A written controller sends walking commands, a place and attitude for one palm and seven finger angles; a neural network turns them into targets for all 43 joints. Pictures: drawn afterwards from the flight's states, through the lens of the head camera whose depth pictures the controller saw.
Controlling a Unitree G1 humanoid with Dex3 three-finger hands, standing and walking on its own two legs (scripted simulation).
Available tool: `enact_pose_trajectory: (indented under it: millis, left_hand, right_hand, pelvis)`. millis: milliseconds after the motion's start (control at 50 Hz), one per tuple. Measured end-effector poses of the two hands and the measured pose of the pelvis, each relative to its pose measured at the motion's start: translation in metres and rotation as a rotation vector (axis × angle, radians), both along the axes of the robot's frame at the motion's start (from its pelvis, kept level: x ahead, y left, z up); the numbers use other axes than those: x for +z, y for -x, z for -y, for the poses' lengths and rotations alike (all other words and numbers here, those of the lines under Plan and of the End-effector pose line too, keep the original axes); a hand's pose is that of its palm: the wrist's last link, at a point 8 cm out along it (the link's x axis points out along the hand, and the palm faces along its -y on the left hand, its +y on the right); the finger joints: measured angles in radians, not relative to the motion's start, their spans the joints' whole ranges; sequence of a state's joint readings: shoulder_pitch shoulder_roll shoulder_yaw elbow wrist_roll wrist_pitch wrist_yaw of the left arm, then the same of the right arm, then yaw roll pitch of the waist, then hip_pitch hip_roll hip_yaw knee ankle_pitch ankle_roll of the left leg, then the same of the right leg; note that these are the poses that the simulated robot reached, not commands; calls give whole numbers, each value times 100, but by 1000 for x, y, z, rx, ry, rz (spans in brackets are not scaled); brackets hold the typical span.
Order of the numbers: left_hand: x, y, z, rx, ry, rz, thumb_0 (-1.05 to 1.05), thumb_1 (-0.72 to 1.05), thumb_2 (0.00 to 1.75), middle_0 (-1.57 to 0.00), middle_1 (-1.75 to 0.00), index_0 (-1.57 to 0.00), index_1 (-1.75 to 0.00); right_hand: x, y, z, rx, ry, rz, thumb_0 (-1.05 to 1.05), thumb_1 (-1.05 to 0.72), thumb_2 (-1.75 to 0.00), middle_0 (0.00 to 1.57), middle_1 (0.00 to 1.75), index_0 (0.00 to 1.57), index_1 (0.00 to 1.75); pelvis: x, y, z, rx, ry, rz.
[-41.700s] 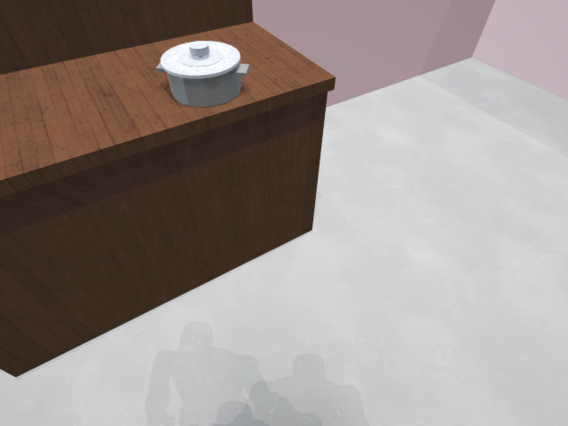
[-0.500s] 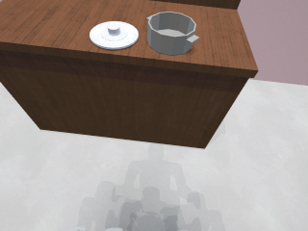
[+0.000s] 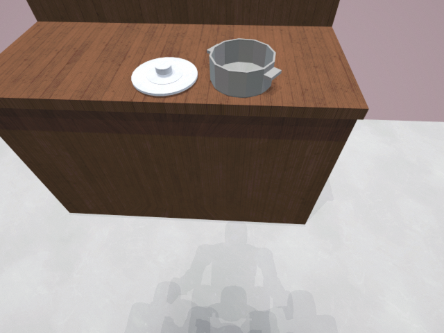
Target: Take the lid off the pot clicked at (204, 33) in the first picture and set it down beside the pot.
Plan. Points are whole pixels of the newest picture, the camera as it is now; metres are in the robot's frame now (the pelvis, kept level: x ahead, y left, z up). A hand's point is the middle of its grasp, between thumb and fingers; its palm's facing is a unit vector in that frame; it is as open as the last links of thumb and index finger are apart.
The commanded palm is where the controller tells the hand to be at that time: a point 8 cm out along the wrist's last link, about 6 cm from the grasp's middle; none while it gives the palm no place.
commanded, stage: stop stepping back and stand still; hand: left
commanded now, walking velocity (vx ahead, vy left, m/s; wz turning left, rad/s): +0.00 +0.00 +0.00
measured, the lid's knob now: (163, 67) +0.82 +0.21 +0.03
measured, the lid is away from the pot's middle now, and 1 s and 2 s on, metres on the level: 0.24 0.24 0.24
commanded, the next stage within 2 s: let the arm hang, fingers relaxed in 0.12 s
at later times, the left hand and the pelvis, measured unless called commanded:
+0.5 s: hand out of the picture +0.03 +0.19 -0.17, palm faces -0.01 -0.97 -0.22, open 7.4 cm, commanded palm none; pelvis -0.01 +0.00 +0.00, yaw +0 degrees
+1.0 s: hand out of the picture +0.03 +0.18 -0.17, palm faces -0.01 -0.98 -0.21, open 7.4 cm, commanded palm none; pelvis -0.01 +0.00 +0.00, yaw -1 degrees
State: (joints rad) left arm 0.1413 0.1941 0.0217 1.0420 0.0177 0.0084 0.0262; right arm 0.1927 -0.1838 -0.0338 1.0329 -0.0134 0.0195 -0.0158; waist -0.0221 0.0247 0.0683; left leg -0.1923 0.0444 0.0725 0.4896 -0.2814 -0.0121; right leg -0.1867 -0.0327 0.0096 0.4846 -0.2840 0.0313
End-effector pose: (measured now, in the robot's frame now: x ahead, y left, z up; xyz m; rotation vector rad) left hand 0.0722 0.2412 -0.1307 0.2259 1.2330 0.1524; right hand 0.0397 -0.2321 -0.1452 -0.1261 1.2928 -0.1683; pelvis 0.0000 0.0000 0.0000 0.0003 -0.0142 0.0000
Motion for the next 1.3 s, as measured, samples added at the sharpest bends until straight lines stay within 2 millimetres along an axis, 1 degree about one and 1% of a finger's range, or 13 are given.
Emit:
enact_pose_trajectory:
  millis: [80,180,260,440,540,640,760,960,1120,1300]
  left_hand:
    - [-3,-9,8,-13,27,22,0,90,90,-20,-30,-20,-30]
    - [-6,-7,13,-17,48,13,0,90,90,-20,-30,-20,-30]
    - [-9,3,12,-11,51,-17,0,90,90,-20,-30,-20,-30]
    - [-10,34,3,16,33,-97,1,90,90,-20,-30,-20,-30]
    - [-11,47,0,26,26,-129,1,90,90,-20,-30,-20,-30]
    - [-11,53,1,30,28,-141,1,90,90,-20,-30,-20,-30]
    - [-12,52,6,28,37,-134,1,90,90,-20,-30,-20,-30]
    - [-13,44,10,22,43,-105,1,91,90,-20,-30,-20,-30]
    - [-12,40,10,18,42,-96,1,91,90,-20,-30,-20,-30]
    - [-12,41,10,19,42,-105,0,90,90,-20,-30,-20,-30]
  right_hand:
    - [4,1,2,-9,12,6,0,-91,-90,20,30,20,30]
    - [6,9,3,-21,25,-10,0,-91,-90,20,30,20,30]
    - [7,18,2,-29,28,-36,0,-90,-90,20,30,20,30]
    - [4,37,-4,-37,15,-93,0,-90,-90,20,30,20,30]
    - [3,41,-8,-37,6,-104,0,-90,-90,20,30,20,30]
    - [2,40,-10,-36,1,-101,0,-90,-90,20,30,20,30]
    - [2,37,-9,-35,2,-90,0,-90,-90,20,30,20,30]
    - [4,33,-5,-35,10,-71,0,-90,-90,20,30,20,30]
    - [3,35,-4,-35,9,-75,0,-90,-90,20,30,20,30]
    - [3,38,-5,-38,7,-90,0,-90,-90,20,30,20,30]
  pelvis:
    - [0,0,0,-5,0,2]
    - [1,1,-1,-8,2,3]
    - [2,2,-2,-10,3,3]
    - [2,5,-4,-8,5,3]
    - [2,7,-4,-9,5,2]
    - [2,8,-4,-9,4,1]
    - [2,9,-4,-9,4,1]
    - [2,9,-1,-9,5,3]
    - [2,10,-1,-9,6,1]
    - [2,8,-1,-10,6,-2]
